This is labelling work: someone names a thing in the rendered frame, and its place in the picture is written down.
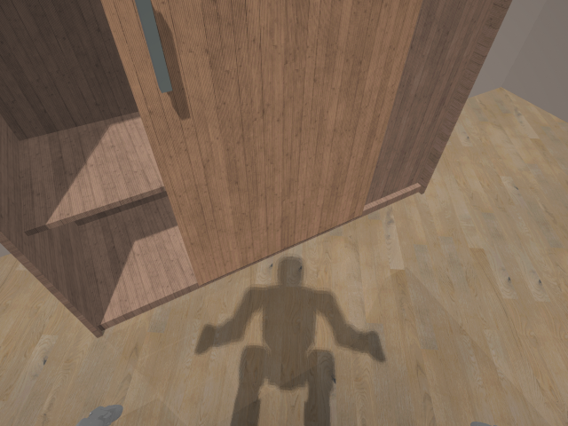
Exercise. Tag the handle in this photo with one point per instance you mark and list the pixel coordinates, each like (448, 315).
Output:
(146, 15)

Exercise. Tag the wardrobe door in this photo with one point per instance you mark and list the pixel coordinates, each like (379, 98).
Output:
(444, 38)
(276, 117)

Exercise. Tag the robot left hand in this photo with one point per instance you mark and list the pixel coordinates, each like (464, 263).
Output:
(102, 416)

